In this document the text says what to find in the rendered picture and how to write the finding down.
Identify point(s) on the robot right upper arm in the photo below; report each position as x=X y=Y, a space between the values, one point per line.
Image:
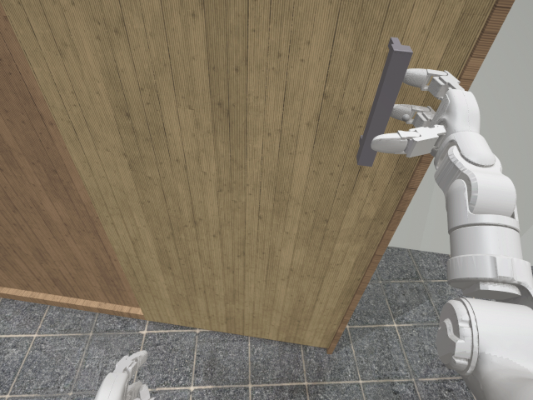
x=490 y=344

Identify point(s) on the robot right hand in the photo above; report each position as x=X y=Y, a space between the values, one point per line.
x=458 y=112

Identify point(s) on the wardrobe door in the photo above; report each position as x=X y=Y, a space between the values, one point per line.
x=217 y=141
x=51 y=238

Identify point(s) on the right robot forearm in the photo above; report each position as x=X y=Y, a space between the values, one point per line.
x=486 y=258

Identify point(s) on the robot left hand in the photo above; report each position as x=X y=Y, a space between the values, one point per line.
x=115 y=384

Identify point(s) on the handle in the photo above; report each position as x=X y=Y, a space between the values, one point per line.
x=397 y=62

